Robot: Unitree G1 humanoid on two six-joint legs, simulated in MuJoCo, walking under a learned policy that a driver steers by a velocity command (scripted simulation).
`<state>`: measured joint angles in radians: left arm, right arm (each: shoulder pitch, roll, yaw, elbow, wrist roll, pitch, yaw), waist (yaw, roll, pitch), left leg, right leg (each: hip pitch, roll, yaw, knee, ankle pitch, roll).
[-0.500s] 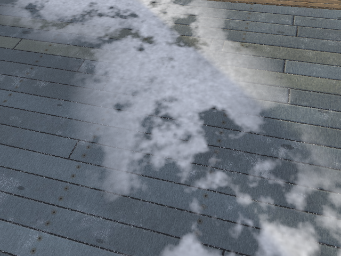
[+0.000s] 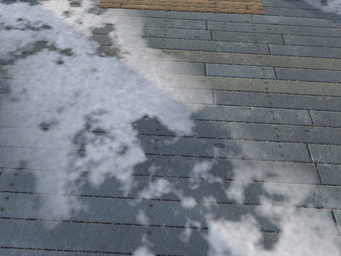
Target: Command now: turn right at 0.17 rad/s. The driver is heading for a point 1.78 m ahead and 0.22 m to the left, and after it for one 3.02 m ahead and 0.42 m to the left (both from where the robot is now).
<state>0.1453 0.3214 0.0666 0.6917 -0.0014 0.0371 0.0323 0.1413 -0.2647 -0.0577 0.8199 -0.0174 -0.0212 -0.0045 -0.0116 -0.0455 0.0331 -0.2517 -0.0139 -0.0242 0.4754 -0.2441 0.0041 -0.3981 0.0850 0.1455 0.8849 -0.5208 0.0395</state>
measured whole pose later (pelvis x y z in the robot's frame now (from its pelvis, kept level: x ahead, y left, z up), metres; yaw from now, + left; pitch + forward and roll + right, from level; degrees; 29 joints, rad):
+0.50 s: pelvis +0.00 -0.03 +0.00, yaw +0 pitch -2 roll +0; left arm 0.20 0.24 0.03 0.85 0.01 0.00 0.02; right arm 0.14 -0.28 -0.04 0.98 -0.01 0.01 -0.02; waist -0.02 0.01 0.04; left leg -0.19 0.03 -0.03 0.47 -0.25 -0.05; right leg -0.17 0.02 0.05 0.50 -0.30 -0.01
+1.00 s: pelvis +0.00 -0.03 +0.00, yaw +0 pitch -2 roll +0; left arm 0.22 0.24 0.02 0.99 0.00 0.00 0.02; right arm 0.18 -0.25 -0.03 1.10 0.00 0.01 -0.04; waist -0.01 0.00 0.04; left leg -0.20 0.04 -0.04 0.47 -0.25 -0.05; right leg -0.16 0.02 0.04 0.48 -0.29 -0.01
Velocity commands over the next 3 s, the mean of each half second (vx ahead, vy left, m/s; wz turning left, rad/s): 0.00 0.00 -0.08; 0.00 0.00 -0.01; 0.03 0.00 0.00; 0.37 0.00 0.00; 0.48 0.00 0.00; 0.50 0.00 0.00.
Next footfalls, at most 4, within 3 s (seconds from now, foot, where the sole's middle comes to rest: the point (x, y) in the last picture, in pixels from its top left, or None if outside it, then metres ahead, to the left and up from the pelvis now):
0.18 right None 0.02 -0.15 -0.78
2.06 right None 0.42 -0.13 -0.78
2.60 left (142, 193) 0.73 0.11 -0.78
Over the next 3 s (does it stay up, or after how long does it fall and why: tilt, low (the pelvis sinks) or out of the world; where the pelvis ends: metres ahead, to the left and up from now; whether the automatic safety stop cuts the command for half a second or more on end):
stays up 0.78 0.02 0.01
